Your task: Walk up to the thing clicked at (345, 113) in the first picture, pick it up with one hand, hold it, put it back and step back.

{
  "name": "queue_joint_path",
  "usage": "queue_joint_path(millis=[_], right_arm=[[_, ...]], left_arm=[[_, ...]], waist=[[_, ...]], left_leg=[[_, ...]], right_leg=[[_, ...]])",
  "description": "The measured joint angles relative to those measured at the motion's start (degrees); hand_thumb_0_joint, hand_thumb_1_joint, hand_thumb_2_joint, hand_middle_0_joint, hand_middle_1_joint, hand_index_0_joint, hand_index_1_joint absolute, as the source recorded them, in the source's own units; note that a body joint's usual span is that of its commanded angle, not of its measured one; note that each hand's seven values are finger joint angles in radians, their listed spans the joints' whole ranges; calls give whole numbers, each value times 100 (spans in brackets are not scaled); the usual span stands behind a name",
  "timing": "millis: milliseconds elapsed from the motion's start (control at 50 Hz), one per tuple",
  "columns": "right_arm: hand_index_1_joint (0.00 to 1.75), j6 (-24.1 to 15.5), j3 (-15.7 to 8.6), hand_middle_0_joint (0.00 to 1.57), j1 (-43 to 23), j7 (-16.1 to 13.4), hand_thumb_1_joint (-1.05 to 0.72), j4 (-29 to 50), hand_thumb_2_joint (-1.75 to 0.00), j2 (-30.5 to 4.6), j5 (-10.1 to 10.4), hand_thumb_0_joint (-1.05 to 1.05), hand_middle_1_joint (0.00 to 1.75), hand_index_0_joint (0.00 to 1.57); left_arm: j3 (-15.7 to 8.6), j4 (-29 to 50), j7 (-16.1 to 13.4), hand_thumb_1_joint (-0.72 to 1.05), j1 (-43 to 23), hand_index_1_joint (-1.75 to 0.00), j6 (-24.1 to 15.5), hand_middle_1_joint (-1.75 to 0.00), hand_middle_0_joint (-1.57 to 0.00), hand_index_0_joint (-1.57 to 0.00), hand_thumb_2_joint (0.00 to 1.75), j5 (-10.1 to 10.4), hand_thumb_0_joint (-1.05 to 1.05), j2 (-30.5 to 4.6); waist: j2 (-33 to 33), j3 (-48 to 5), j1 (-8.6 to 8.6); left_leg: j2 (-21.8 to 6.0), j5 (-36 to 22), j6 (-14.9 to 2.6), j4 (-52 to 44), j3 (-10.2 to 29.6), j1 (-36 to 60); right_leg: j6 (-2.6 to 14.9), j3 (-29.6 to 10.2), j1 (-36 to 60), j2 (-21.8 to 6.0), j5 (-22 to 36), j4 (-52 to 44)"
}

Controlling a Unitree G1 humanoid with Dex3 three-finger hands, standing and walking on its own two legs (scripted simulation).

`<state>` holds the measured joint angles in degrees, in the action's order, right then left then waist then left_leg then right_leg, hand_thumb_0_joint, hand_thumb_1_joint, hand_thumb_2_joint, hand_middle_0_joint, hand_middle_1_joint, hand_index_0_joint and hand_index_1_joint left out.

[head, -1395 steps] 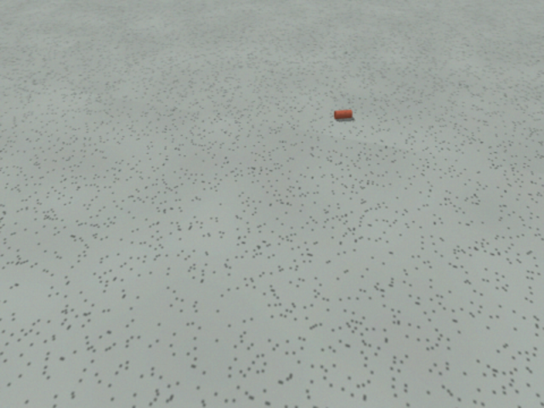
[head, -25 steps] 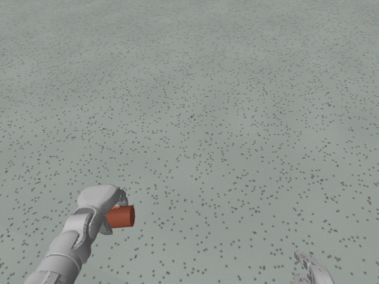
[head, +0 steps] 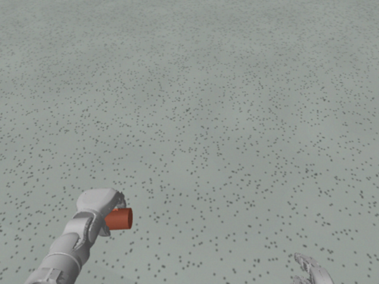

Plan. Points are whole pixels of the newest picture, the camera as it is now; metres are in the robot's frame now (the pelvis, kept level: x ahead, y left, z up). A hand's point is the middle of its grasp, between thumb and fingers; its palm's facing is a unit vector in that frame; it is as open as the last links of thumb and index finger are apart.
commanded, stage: crouch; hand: left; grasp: from above
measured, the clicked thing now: (109, 219) +0.30 +0.22 -0.11
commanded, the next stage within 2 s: lower in 1.64 s
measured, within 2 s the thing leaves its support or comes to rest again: neither
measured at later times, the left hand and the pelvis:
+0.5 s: hand (126, 222) +0.36 +0.23 -0.32, palm faces -0.43 +0.04 -0.90, open 8.2 cm; pelvis -0.05 +0.01 -0.19, yaw -1 degrees
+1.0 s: hand (136, 230) +0.39 +0.24 -0.50, palm faces -0.45 +0.00 -0.89, open 8.2 cm; pelvis -0.06 +0.00 -0.32, yaw -3 degrees
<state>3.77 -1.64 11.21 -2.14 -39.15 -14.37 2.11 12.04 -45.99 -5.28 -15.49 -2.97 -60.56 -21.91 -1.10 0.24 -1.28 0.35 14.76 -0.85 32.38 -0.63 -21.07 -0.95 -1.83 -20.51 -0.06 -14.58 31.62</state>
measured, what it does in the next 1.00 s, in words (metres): lowers itself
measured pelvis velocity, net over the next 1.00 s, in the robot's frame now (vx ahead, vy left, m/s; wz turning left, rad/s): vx -0.06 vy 0.00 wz -0.05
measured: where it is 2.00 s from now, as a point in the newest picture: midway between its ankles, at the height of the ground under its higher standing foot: outside the picture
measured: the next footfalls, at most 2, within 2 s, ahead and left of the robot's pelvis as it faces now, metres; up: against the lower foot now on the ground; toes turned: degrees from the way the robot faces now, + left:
none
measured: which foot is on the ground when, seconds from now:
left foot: down 0.00-1.00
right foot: down 0.00-1.00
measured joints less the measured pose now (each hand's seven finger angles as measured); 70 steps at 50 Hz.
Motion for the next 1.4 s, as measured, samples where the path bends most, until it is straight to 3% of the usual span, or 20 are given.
queue_joint_path(millis=[100, 260, 400, 520, 640, 800, 1000, 1240, 1400], right_arm=[[30, -57, -45, 20, -7, 107, -89, -60, -89, -28, -106, 1, 29, 20], [30, -176, -191, 20, 146, 183, -89, -169, -89, -176, -300, 1, 29, 20], [30, -299, -198, 20, 259, 87, -89, -330, -89, -146, -423, 1, 29, 20], [30, -380, -123, 20, 316, 88, -89, -386, -89, 3, -509, 1, 29, 20], [30, -492, -6, 20, 277, 191, -89, -384, -89, 96, -571, 1, 29, 20], [30, -688, 151, 21, 97, 402, -89, -426, -89, 93, -716, 1, 29, 20], [30, -805, 164, 20, -160, 714, -90, -296, -89, -38, -926, 0, 29, 20], [30, -838, 202, 20, -169, 907, -91, -297, -89, -18, -975, 0, 29, 20], [30, -790, 283, 20, -51, 996, -91, -379, -90, -4, -1023, 0, 29, 20]], left_arm=[[-7, -757, -479, 27, -463, -22, -134, -22, -92, -93, 28, -295, 1, 10], [-247, -1678, -1285, 25, -1322, -27, -320, -27, -91, -91, 29, -834, 1, -69], [-613, -2244, -1636, 26, -2105, -28, -124, -29, -90, -91, 29, -851, 1, -256], [-868, -2436, -1545, 25, -2517, -28, -10, -29, -90, -90, 31, -750, 1, -465], [-1033, -2609, -1403, 24, -2712, -28, -175, -29, -90, -91, 32, -712, 1, -667], [-1219, -2792, -1494, 23, -2924, -28, -598, -29, -90, -91, 34, -944, 1, -899], [-1552, -3074, -1884, 22, -3338, -28, -748, -29, -90, -91, 36, -1288, 1, -1262], [-1665, -3412, -1828, 24, -3671, -27, -692, -28, -91, -91, 32, -1224, 1, -1537], [-1793, -3467, -1812, 25, -3770, -26, -852, -26, -91, -92, 30, -1353, 1, -1725]], waist=[[93, -149, -87], [115, -652, -311], [28, -968, -593], [-63, -1054, -780], [-169, -1079, -868], [-99, -1094, -933], [51, -887, -1066], [90, -619, -1172], [115, -479, -1265]], left_leg=[[-14, 279, 18, 872, 78, -1044], [-46, 1065, 6, 3150, 157, -3579], [-61, 1549, -35, 4832, 159, -5604], [-45, 1782, -58, 5893, 167, -6901], [-11, 1951, -77, 6728, 210, -7898], [41, 2174, -24, 7624, 335, -8902], [21, 2391, 52, 8481, 513, -9641], [-42, 2499, 22, 9137, 541, -10153], [-41, 2486, 27, 9536, 565, -10501]], right_leg=[[10, 80, -995, 23, -279, 824], [-30, 162, -3472, 78, -1050, 3027], [-56, 170, -5484, 111, -1520, 4684], [-70, 183, -6762, 107, -1767, 5741], [-82, 231, -7716, 85, -1965, 6560], [-60, 356, -8657, 50, -2239, 7443], [9, 529, -9350, 91, -2439, 8233], [-29, 552, -9862, 167, -2484, 8824], [-34, 574, -10204, 176, -2469, 9215]])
